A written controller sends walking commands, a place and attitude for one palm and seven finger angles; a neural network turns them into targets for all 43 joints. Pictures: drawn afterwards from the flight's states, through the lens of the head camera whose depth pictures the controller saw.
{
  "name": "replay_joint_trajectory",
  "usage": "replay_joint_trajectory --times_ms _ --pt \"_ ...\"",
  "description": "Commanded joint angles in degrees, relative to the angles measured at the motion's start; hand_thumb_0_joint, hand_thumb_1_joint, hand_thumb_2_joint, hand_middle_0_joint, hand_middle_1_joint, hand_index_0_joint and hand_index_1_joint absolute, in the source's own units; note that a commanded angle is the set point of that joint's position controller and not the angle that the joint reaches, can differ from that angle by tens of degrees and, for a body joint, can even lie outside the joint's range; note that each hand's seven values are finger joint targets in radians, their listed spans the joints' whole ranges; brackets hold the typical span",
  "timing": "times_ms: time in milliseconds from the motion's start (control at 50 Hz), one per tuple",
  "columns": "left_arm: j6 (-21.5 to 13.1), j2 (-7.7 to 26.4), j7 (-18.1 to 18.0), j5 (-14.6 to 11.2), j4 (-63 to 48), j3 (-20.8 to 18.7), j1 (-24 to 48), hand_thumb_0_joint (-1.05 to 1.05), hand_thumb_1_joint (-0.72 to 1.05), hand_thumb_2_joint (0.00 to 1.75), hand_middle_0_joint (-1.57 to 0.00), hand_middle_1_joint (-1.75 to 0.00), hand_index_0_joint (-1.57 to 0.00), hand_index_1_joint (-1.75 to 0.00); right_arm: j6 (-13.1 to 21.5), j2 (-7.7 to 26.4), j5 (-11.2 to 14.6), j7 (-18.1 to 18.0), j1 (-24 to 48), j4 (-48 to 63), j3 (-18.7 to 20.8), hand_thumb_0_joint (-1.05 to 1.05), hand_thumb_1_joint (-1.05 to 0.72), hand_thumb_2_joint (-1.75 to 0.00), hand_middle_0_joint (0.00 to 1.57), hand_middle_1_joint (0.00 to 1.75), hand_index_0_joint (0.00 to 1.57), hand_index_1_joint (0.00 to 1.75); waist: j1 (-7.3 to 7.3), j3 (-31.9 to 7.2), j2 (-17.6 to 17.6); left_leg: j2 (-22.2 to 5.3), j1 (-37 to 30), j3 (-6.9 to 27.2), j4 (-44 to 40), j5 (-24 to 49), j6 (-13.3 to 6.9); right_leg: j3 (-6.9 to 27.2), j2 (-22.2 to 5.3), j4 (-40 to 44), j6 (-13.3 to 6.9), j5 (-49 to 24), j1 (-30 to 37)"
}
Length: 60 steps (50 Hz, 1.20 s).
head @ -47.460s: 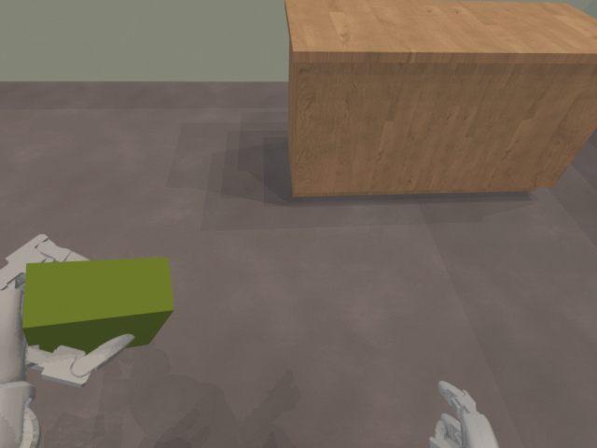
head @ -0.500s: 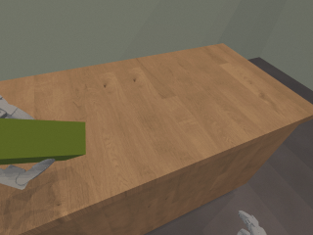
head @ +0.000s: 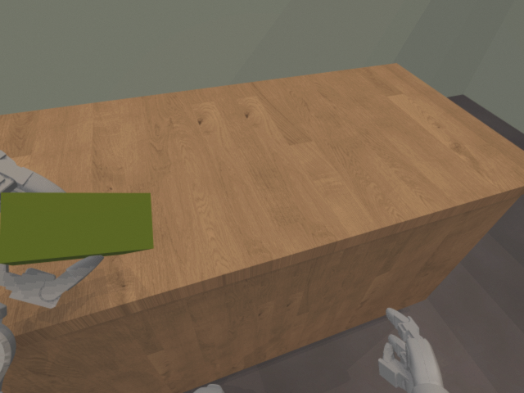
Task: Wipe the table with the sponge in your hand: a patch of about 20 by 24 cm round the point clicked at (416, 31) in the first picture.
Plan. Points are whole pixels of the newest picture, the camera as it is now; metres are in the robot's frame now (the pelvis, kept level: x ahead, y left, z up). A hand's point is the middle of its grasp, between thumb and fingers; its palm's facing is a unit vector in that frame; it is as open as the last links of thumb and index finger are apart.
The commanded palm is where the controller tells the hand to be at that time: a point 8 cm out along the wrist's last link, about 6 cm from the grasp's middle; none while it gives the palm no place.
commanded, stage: step back with the hand held close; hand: left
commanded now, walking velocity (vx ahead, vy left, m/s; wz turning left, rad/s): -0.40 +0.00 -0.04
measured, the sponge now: (96, 230) +0.23 +0.21 +0.20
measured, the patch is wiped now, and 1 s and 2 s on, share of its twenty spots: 1.00 1.00 1.00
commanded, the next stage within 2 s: stop stepping back and stand still in 0.58 s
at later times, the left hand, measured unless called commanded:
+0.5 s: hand out of the picture +0.12 +0.23 +0.23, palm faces +0.48 -0.82 -0.32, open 9.7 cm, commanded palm +0.05 +0.28 +0.23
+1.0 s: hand out of the picture -0.06 +0.20 +0.22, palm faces +0.47 -0.81 -0.35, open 9.7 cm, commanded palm -0.11 +0.23 +0.23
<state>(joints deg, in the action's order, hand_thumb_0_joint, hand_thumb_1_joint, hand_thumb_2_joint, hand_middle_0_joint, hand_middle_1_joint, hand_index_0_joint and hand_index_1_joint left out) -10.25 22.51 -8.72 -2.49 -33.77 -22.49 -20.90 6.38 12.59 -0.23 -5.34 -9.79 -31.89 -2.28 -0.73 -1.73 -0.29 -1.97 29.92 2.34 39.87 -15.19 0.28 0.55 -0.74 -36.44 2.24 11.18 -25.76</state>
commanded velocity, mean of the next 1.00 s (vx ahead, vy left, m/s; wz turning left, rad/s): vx -0.13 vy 0.01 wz -0.04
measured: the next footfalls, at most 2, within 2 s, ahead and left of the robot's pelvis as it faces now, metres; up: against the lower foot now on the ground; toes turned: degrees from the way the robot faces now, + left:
right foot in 0.62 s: -0.08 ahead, -0.15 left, +0.00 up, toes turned +0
left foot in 0.86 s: -0.20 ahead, +0.11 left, +0.00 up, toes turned +3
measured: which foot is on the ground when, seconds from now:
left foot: down 0.00-0.62, up 0.64-0.84, down 0.86-1.00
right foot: down 0.00-0.40, up 0.42-0.60, down 0.62-0.86, up 0.88-1.00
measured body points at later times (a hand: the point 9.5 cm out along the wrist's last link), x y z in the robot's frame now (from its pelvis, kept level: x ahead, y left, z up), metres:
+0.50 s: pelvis -0.10 -0.01 -0.03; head -0.10 +0.01 +0.42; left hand +0.09 +0.27 +0.24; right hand +0.07 -0.25 -0.10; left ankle +0.08 +0.14 -0.72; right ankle -0.03 -0.15 -0.65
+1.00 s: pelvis -0.28 -0.04 +0.00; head -0.32 -0.04 +0.44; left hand -0.09 +0.24 +0.24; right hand -0.12 -0.28 -0.07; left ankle -0.24 +0.11 -0.71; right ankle -0.22 -0.13 -0.67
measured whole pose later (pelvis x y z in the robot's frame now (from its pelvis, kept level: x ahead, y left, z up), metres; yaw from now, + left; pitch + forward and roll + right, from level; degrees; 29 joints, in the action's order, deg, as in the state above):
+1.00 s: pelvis -0.28 -0.04 +0.00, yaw -1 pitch -2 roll +3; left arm -8.0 23.5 -8.0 -2.3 -27.4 -24.8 -20.3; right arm 7.5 11.3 1.5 -1.7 -13.5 -35.4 -0.9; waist 1.9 -3.9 3.3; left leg -2.4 19.7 -4.2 40.5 -18.9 0.5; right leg 1.0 0.5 -63.9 0.9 20.8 -34.1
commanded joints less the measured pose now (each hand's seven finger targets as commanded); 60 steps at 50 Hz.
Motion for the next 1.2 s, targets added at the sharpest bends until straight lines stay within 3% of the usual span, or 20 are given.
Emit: replay_joint_trajectory --times_ms 0,140,300,340,380,420,560,600,640,720,800,840,860,920,1020,1040,1060,1100,1140,1180 --pt "-3.88 11.28 -1.32 -0.27 -14.66 -6.33 6.28 0.0 0.1 1.3 -1.2 -1.6 -1.2 -1.6 2.26 7.64 0.33 -0.34 4.85 9.27 3.87 0.0 -0.9 -0.9 0.2 0.3 0.2 0.3 1.07 -5.8 -2.18 -4.52 -4.31 5.99 -8.31 -16.68 -2.43 6.06 -5.77 7.82 -3.45 8.36 -1.7" --pt "-4.81 10.68 -2.28 -0.02 -15.61 -7.73 4.16 0.0 0.1 1.3 -1.2 -1.6 -1.2 -1.6 2.55 7.64 0.19 -0.13 3.86 9.28 4.4 0.0 -0.9 -0.9 0.2 0.3 0.2 0.3 1.12 -6.65 -7.4 -6.9 3.27 7.39 -12.31 -24.47 -3.34 2.77 -2.69 1.34 -2.51 11.56 2.93" --pt "-3.3 13.44 -2.41 -0.45 -16.26 -7.09 6.8 0.0 0.1 1.3 -1.2 -1.6 -1.2 -1.6 1.02 6.25 0.01 1.21 1.98 4.52 3.66 0.0 -0.9 -0.9 0.2 0.3 0.2 0.3 2.76 -9.19 10.62 -0.44 -16.31 -1.86 17.87 -11.16 0.33 9.46 -15.64 13.5 -7.59 15.59 -17.2" --pt "-2.73 13.06 -2.21 -1.05 -16.35 -7.56 7.15 0.0 0.1 1.3 -1.2 -1.6 -1.2 -1.6 1.0 7.6 0.16 0.94 2.33 5.87 3.69 0.0 -0.9 -0.9 0.2 0.3 0.2 0.3 2.99 -4.44 1.37 -4.5 -11.93 5.58 1.96 -19.18 -2.32 6.58 -10.72 4.79 -5.14 14.94 -17.33" --pt "-3.21 12.1 -2.78 -0.78 -16.68 -8.59 8.75 0.0 0.1 1.3 -1.2 -1.6 -1.2 -1.6 1.84 9.82 0.11 0.8 4.49 7.92 4.68 0.0 -0.9 -0.9 0.2 0.3 0.2 0.3 3.38 -3.43 -23.56 -18.19 6.87 23.61 -23.72 -34.01 -9.55 -1.47 2.86 -29.75 -0.71 19.93 -7.29" --pt "-4.09 16.49 -3.21 -0.48 -20.23 -11.77 14.74 0.0 0.1 1.3 -1.2 -1.6 -1.2 -1.6 2.17 8.03 0.03 1.95 2.16 6.09 6.69 0.0 -0.9 -0.9 0.2 0.3 0.2 0.3 2.62 -6.94 -14.76 -20.46 5.28 20.54 -22.51 -18.87 -9.68 4.21 3.76 -49.7 -0.12 19.17 -5.51" --pt "-3.08 9.32 -0.61 -3.24 -13.39 -7.14 11.01 0.0 0.1 1.3 -1.2 -1.6 -1.2 -1.6 3.31 5.66 1.37 3.08 2.59 5.55 4.97 0.0 -0.9 -0.9 0.2 0.3 0.2 0.3 0.24 -8.27 -15.27 -12.12 -1.73 2.66 -11.53 -17.98 -0.51 -3.64 1.6 -2.42 -3.48 14.78 10.59" --pt "-5.3 11.83 0.45 -1.78 -15.17 -5.65 13.38 0.0 0.1 1.3 -1.2 -1.6 -1.2 -1.6 4.43 2.89 2.05 2.99 2.95 5.65 3.89 0.0 -0.9 -0.9 0.2 0.3 0.2 0.3 -0.19 -3.2 15.08 0.94 -3.23 -7.87 33.3 -15.08 4.38 12.18 -13.32 21.76 -9.85 -1.57 -2.28" --pt "-2.85 11.6 1.3 -2.23 -13.75 -4.0 12.72 0.0 0.1 1.3 -1.2 -1.6 -1.2 -1.6 4.58 3.83 2.23 3.1 6.64 5.96 4.24 0.0 -0.9 -0.9 0.2 0.3 0.2 0.3 0.65 0.08 23.05 1.21 2.4 3.89 54.25 -14.59 3.93 21.4 -19.46 18.64 -12.19 -16.97 -10.33" --pt "-2.12 10.96 0.99 -2.15 -11.63 -5.59 11.21 0.0 0.1 1.3 -1.2 -1.6 -1.2 -1.6 -0.24 3.26 1.83 2.3 4.4 5.26 2.65 0.0 -0.9 -0.9 0.2 0.3 0.2 0.3 2.9 -0.75 2.27 -3.57 -6.86 0.87 23.87 -10.96 1.02 12.01 -14.67 10.41 -8.56 -5.28 -6.01" --pt "-1.99 11.59 -0.92 -1.7 -7.67 -7.97 11.33 0.0 0.1 1.3 -1.2 -1.6 -1.2 -1.6 1.35 6.59 1.45 1.17 1.69 7.07 3.42 0.0 -0.9 -0.9 0.2 0.3 0.2 0.3 2.69 -6.69 -2.38 -2.09 -17.91 -3.8 -12.73 -7.07 -3.05 9.28 -6.23 -1.58 -5.22 3.26 -2.19" --pt "-2.06 11.82 -0.74 -1.79 -10.69 -7.52 12.0 0.0 0.1 1.3 -1.2 -1.6 -1.2 -1.6 2.03 8.45 2.02 1.56 1.43 8.11 5.2 0.0 -0.9 -0.9 0.2 0.3 0.2 0.3 2.41 -5.6 -14.95 -14.85 -20.4 8.78 -23.61 1.36 -8.29 -0.04 4.35 -25.71 -1.04 15.16 -10.42" --pt "-1.63 13.27 -1.08 -0.66 -8.52 -7.94 11.52 0.0 0.1 1.3 -1.2 -1.6 -1.2 -1.6 2.84 6.73 1.87 1.7 2.53 7.32 4.77 0.0 -0.9 -0.9 0.2 0.3 0.2 0.3 3.56 -4.89 -19.18 -17.22 -13.39 15.22 -22.45 -4.49 -11.92 3.37 1.07 -34.12 -0.57 14.42 -11.58" --pt "-2.09 12.2 0.31 0.03 -10.58 -6.98 9.01 0.0 0.1 1.3 -1.2 -1.6 -1.2 -1.6 3.46 5.42 2.4 4.14 3.48 3.92 3.97 0.0 -0.9 -0.9 0.2 0.3 0.2 0.3 1.28 -0.88 -7.57 -16.65 -1.58 12.35 -23.21 -21.94 -11.71 4.03 -1.24 -35.37 -1.16 10.65 -8.76" --pt "-1.66 8.95 0.97 0.28 -5.57 -4.49 7.96 0.0 0.1 1.3 -1.2 -1.6 -1.2 -1.6 3.15 7.43 1.55 2.23 4.71 5.08 3.69 0.0 -0.9 -0.9 0.2 0.3 0.2 0.3 -1.07 -1.25 -6.66 -6.61 7.23 -2.61 -1.3 -27.04 -4.72 -6.02 1.26 3.01 -3.87 9.16 16.87" --pt "-1.44 9.71 1.29 0.47 -6.53 -4.24 10.25 0.0 0.1 1.3 -1.2 -1.6 -1.2 -1.6 2.8 6.91 1.76 2.12 4.82 5.8 4.01 0.0 -0.9 -0.9 0.2 0.3 0.2 0.3 -1.19 -1.69 5.85 0.34 7.72 -9.68 20.95 -21.44 -3.6 0.57 -3.79 13.88 -6.66 6.52 15.57" --pt "-1.51 13.19 1.2 0.26 -8.35 -5.77 12.95 0.0 0.1 1.3 -1.2 -1.6 -1.2 -1.6 2.99 7.14 2.15 1.97 5.12 6.64 4.3 0.0 -0.9 -0.9 0.2 0.3 0.2 0.3 0.15 -2.7 18.92 3.78 10.68 -6.02 42.79 -14.71 -2.01 23.48 -15.29 22.63 -12.2 6.64 9.71" --pt "-1.45 12.54 2.3 -0.79 -8.68 -4.67 15.98 0.0 0.1 1.3 -1.2 -1.6 -1.2 -1.6 3.06 7.12 2.48 2.5 2.1 3.01 4.45 0.0 -0.9 -0.9 0.2 0.3 0.2 0.3 2.49 -0.96 10.13 -0.89 7.92 3.29 45.15 -2.42 -1.16 30.17 -18.04 25.87 -12.75 28.17 -4.29" --pt "-1.52 13.13 2.2 -1.09 -9.69 -5.88 13.82 0.0 0.1 1.3 -1.2 -1.6 -1.2 -1.6 1.66 5.72 2.35 2.47 2.97 1.93 3.86 0.0 -0.9 -0.9 0.2 0.3 0.2 0.3 3.03 0.08 0.23 -2.75 1.47 0.37 35.42 -0.53 -1.88 21.69 -16.55 24.34 -11.77 31.88 -12.74" --pt "-1.34 12.44 1.34 -1.29 -7.94 -6.1 9.9 0.0 0.1 1.3 -1.2 -1.6 -1.2 -1.6 2.07 4.25 2.29 1.88 2.67 1.57 2.66 0.0 -0.9 -0.9 0.2 0.3 0.2 0.3 2.72 -4.25 3.59 -0.95 -6.44 -5.01 19.95 -3.89 -2.69 14.64 -13.51 22.67 -9.33 32.48 -11.51"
